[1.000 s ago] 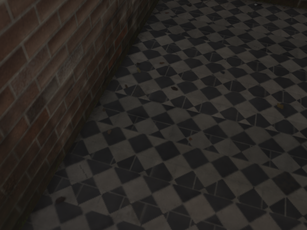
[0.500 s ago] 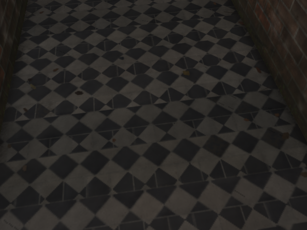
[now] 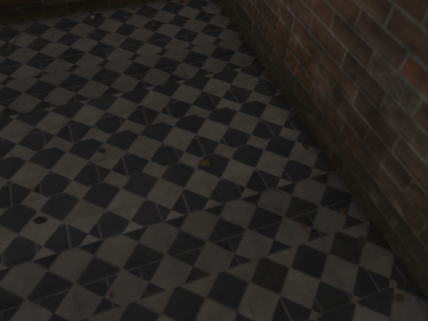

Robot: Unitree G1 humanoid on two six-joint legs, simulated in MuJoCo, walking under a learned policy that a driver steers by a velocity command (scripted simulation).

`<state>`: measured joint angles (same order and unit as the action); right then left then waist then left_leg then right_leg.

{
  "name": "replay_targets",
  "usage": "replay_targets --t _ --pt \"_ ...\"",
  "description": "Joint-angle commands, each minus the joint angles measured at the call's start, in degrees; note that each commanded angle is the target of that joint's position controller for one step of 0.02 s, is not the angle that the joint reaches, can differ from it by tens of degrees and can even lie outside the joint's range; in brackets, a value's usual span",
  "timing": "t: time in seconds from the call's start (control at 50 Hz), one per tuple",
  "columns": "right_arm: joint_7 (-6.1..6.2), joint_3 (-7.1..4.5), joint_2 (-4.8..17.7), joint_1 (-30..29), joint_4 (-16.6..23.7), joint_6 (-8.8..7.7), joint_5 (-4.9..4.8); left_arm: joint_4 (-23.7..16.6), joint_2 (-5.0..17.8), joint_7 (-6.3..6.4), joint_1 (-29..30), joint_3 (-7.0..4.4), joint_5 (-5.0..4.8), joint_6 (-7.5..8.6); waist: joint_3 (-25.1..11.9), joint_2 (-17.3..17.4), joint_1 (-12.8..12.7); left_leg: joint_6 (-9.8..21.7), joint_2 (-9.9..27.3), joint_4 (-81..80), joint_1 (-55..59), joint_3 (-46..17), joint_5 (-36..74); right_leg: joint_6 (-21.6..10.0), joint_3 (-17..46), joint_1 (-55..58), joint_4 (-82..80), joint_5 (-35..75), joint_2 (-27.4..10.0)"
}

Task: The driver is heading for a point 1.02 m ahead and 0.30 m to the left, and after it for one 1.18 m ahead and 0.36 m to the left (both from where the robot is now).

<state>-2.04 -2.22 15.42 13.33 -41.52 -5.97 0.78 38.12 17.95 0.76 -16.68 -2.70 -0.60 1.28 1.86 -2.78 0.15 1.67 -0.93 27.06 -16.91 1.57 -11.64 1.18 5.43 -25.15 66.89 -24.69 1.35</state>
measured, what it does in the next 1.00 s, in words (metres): walks ahead, turning left: right foot, then left foot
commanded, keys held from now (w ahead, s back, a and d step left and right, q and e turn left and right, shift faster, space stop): shift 0.24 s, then q+shift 0.56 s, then shift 0.20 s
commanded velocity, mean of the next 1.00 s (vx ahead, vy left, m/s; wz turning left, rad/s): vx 0.07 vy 0.00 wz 0.43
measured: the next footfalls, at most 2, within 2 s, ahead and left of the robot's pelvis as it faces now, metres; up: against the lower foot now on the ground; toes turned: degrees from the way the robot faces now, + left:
right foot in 0.26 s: +0.20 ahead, -0.12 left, +0.00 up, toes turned +1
left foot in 0.62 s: +0.12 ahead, +0.15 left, +0.00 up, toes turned +18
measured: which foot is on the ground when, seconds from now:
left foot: down 0.00-0.32, up 0.34-0.60, down 0.62-1.00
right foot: up 0.00-0.24, down 0.26-0.62, up 0.64-1.00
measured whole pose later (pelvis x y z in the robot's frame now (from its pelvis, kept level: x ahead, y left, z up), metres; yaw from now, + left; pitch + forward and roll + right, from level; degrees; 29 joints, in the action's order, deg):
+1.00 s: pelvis +0.11 +0.06 +0.00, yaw +30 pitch +2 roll -3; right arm 2.5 -3.3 17.4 9.6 -35.3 2.4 0.2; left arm 42.0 17.9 1.7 -5.2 -5.3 -0.3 -0.4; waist 2.5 -1.0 0.4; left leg 4.1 -5.8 28.0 -16.1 -10.7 -12.3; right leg 5.3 4.8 -27.8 49.1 -17.7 1.4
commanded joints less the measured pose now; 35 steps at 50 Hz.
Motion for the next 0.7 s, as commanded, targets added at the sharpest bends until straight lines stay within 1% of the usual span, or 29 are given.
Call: replay_targets --t 0.02,0.08,0.1,0.14,0.18,0.2,0.22,0.24,0.26,0.28,0.3,0.32,0.34,0.36,0.38,0.4,0.42,0.44,0.48,0.5,0.54,0.56,0.58,0.6,0.62,0.64,0.66,0.68,0.7 --pt "0.76 -0.91 5.80 -0.79 1.37 -0.55 -0.03 -4.06 2.42 -0.05 0.41 -0.87 0.45 0.05 -5.58 9.32 -1.02 9.90 13.75 -8.98 11.67 -11.40 40.79 1.26 -0.01 -6.16 -6.46 3.64 -4.06" --pt "1.51 -1.28 8.17 -2.58 -0.47 0.39 -0.45 -4.28 -0.17 0.08 2.79 0.26 0.87 -0.44 -6.45 9.17 -1.19 10.24 12.53 -9.23 10.04 -6.72 44.97 2.16 -2.14 -0.75 -19.99 8.81 -3.76" --pt "1.67 -1.44 8.94 -2.55 -0.96 0.88 -0.60 -4.15 -0.12 0.03 3.63 0.32 0.84 -0.50 -6.95 9.46 -0.74 9.97 12.18 -9.23 9.70 -5.68 45.00 2.17 -2.92 1.49 -23.54 11.70 -3.38" --pt "1.78 -1.58 9.72 -1.23 -2.18 1.71 -0.93 -4.18 1.07 -0.07 5.57 -0.03 0.67 -0.65 -7.17 9.40 0.47 9.66 12.30 -8.84 10.36 -5.36 43.09 1.86 -3.68 3.90 -28.23 16.14 -2.60" --pt "1.72 -1.48 9.64 -0.77 -3.20 2.32 -1.26 -4.65 1.72 -0.15 7.37 -0.31 0.69 -0.77 -6.36 8.89 0.98 9.52 12.83 -7.83 10.98 -6.15 39.74 0.79 -3.62 5.22 -31.91 17.42 -2.38" --pt "1.72 -1.38 9.43 -1.26 -3.53 2.57 -1.52 -4.78 1.80 -0.21 7.77 -0.44 0.79 -0.74 -5.80 8.54 0.64 9.14 12.84 -6.84 10.88 -6.50 37.50 -0.11 -3.83 6.45 -34.55 18.26 -2.21" --pt "1.73 -1.18 8.99 -2.13 -3.80 2.78 -1.93 -4.62 1.74 -0.25 7.43 -0.58 1.01 -0.64 -5.46 8.01 -0.27 8.16 12.24 -5.32 10.19 -6.52 34.30 -1.31 -4.36 9.20 -38.81 21.27 -1.84" --pt "1.69 -0.84 8.05 -1.46 -4.45 2.81 -2.08 -4.46 2.37 -0.13 6.99 -0.85 1.46 -0.48 -5.44 6.72 -0.90 6.21 10.66 -3.56 9.02 -6.37 29.79 -2.79 -3.73 13.39 -43.93 28.31 -2.08" --pt "1.51 -0.14 6.28 0.65 -4.68 2.41 -1.00 -4.86 5.16 0.50 6.81 -1.45 2.13 -0.27 -7.30 2.95 0.01 3.36 7.80 -0.92 5.31 -6.28 22.70 -4.59 1.35 21.26 -43.56 46.76 -7.10" --pt "1.24 0.39 4.96 6.11 -5.26 2.11 -0.09 -5.41 7.36 1.09 6.96 -1.92 2.68 -0.58 -11.01 -2.93 2.66 0.48 4.32 0.86 -0.60 -5.27 7.09 -9.66 5.66 29.56 -38.49 59.13 -13.38" --pt "1.40 0.57 5.16 4.89 -5.17 2.65 -0.72 -5.27 5.20 1.19 6.92 -1.85 2.05 -1.25 -12.72 -4.98 0.81 -1.14 3.23 3.05 -2.86 -4.28 -2.94 -12.84 6.60 31.09 -36.72 57.33 -15.42" --pt "1.44 0.13 6.98 1.36 -3.70 3.39 -1.36 -5.29 5.09 1.26 7.06 -2.11 1.19 -1.81 -11.30 -5.65 -0.63 -1.73 2.18 6.05 -6.55 -3.81 -6.85 -13.25 7.58 31.33 -37.33 53.01 -15.94" --pt "1.66 -0.47 8.20 -0.50 -2.66 4.12 -1.89 -4.67 6.48 1.53 5.56 -2.76 0.87 -2.35 -10.81 -6.46 -1.75 -2.18 1.24 11.28 -10.07 -2.81 -9.49 -13.84 9.36 31.54 -38.86 50.08 -17.71" --pt "1.85 -1.01 8.77 -1.69 -1.80 5.06 -2.16 -4.12 7.32 1.84 3.53 -3.17 0.97 -2.55 -10.36 -8.63 -2.84 -3.08 0.31 18.82 -13.18 -1.95 -17.78 -15.61 12.15 31.13 -41.16 50.75 -21.19" --pt "1.89 -1.82 9.86 -2.19 -1.21 6.22 -2.28 -3.89 7.83 2.20 2.23 -3.42 1.49 -2.32 -9.93 -9.34 -4.00 -4.56 0.83 31.85 -15.21 -2.70 -27.13 -18.27 14.35 28.83 -43.68 52.23 -25.10" --pt "1.97 -2.53 9.84 -0.93 -1.22 7.35 -2.43 -4.01 7.19 2.42 4.02 -3.18 1.59 -1.92 -9.12 -6.75 -2.33 -5.47 2.54 38.35 -15.15 -4.11 -27.41 -18.33 11.81 24.86 -45.01 49.05 -25.28" --pt "2.18 -2.59 8.43 0.37 -1.21 8.36 -2.70 -4.44 6.12 2.49 8.44 -3.01 1.22 -1.61 -7.19 -5.78 0.07 -5.85 4.31 36.33 -14.02 -4.41 -24.70 -16.06 7.14 20.61 -46.45 41.83 -22.98" --pt "2.44 -2.44 7.18 0.69 -1.05 9.16 -2.59 -4.63 5.80 2.47 12.00 -3.12 1.00 -1.37 -5.76 -5.93 1.22 -6.18 4.91 32.98 -11.76 -3.24 -21.54 -14.11 3.04 16.70 -47.86 36.72 -20.85" --pt "2.42 -2.30 5.76 0.55 -0.03 10.07 -2.01 -4.31 6.39 2.34 15.66 -3.56 1.40 -1.28 -5.74 -6.69 2.13 -6.36 5.56 28.21 -6.01 -1.14 -16.06 -12.59 -3.11 11.68 -48.73 34.03 -18.84" --pt "2.03 -2.37 5.72 0.13 0.76 10.27 -1.97 -4.18 6.47 2.25 16.33 -3.74 1.45 -1.27 -6.52 -6.84 1.99 -5.86 5.84 25.11 -3.81 -0.51 -13.24 -12.18 -5.19 11.19 -48.46 32.98 -18.62" --pt "1.05 -2.93 6.70 -0.16 2.01 10.53 -2.00 -3.41 6.82 1.99 15.85 -4.02 1.00 -1.29 -8.14 -6.05 1.42 -4.42 5.58 19.60 -1.47 1.26 -8.92 -11.49 -7.23 12.99 -46.79 30.49 -19.68" --pt "0.63 -3.32 7.03 0.77 2.24 10.68 -1.96 -3.01 7.11 1.84 16.01 -4.13 0.54 -1.40 -8.61 -5.42 2.04 -3.41 5.03 16.09 0.60 2.61 -6.44 -10.44 -8.41 12.96 -45.10 28.11 -20.05" --pt "0.45 -3.79 7.16 2.64 1.92 10.77 -1.88 -2.57 6.91 1.74 16.41 -4.14 -0.02 -1.58 -8.76 -4.22 3.13 -2.00 3.73 11.53 3.91 4.10 -3.03 -8.49 -10.17 11.48 -42.15 23.83 -19.66" --pt "0.82 -4.64 8.39 4.44 1.45 10.71 -1.48 -1.63 5.22 1.56 15.14 -3.84 -0.42 -1.83 -7.49 -0.86 3.43 0.25 1.97 7.36 6.94 2.94 -0.93 -5.32 -12.37 8.20 -36.36 15.02 -17.11" --pt "1.82 -5.91 12.34 5.80 1.94 10.24 -1.06 -0.44 3.09 1.26 12.19 -3.44 0.46 -2.43 -3.34 10.73 3.19 4.30 6.53 -1.61 9.59 -7.78 10.32 -0.34 -16.76 -0.56 -24.20 2.42 -11.64" --pt "2.54 -7.18 20.57 4.64 5.00 9.00 0.05 -4.73 1.80 1.59 16.10 -2.72 2.05 -2.62 -0.74 25.26 2.11 15.30 20.51 -9.62 10.16 -35.93 18.55 4.26 -13.32 -16.56 -8.43 -15.19 -1.56" --pt "1.96 -6.90 19.75 4.90 5.33 7.18 2.08 -5.86 3.71 2.21 21.19 -3.24 1.91 -2.29 -4.35 17.58 5.06 18.95 22.06 -12.10 8.43 -38.12 11.86 2.80 -2.30 -17.45 0.59 -15.06 -0.70" --pt "1.92 -6.46 18.27 2.80 5.51 5.84 1.64 -5.54 4.47 2.45 20.39 -3.57 0.81 -1.96 -3.63 14.61 3.14 16.29 19.39 -12.01 8.62 -33.78 6.56 1.10 0.09 -18.05 1.30 -9.32 -1.50" --pt "2.32 -6.19 16.56 -0.24 5.88 5.45 -0.14 -4.10 5.43 2.81 18.28 -4.17 0.86 -1.66 -2.97 11.18 1.08 12.77 16.43 -10.85 8.87 -29.69 4.36 0.40 0.91 -18.02 -0.17 -3.43 -2.53"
